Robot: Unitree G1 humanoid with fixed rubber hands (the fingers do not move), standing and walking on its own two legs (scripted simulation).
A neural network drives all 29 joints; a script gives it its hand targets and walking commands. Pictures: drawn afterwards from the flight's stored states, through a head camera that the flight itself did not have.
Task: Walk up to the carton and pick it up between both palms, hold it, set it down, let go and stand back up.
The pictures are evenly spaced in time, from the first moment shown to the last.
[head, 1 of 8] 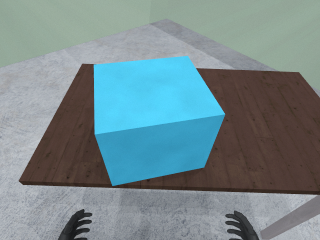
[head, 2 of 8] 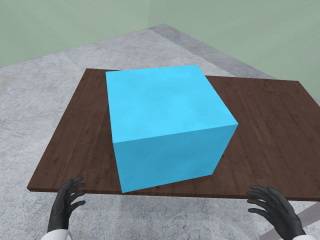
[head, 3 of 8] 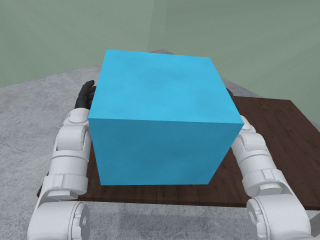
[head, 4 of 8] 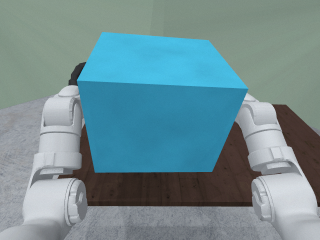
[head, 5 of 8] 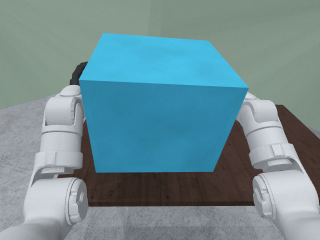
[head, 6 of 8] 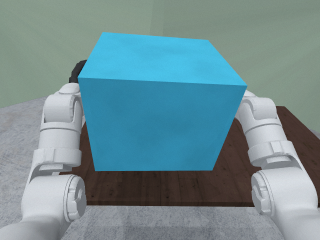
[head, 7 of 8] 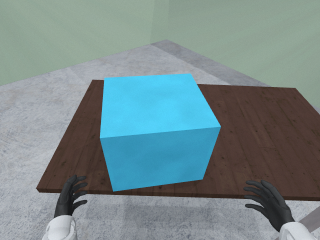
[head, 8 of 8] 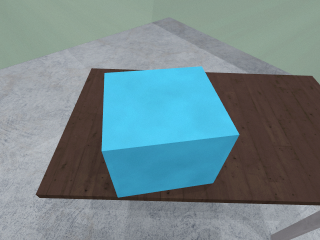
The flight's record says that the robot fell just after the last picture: no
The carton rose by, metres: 0.19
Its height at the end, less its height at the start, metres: +0.00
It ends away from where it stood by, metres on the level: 0.03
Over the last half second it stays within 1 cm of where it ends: yes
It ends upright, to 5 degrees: yes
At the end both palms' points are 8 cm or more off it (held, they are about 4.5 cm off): yes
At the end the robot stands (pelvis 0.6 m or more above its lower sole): yes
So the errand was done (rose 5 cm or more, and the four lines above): yes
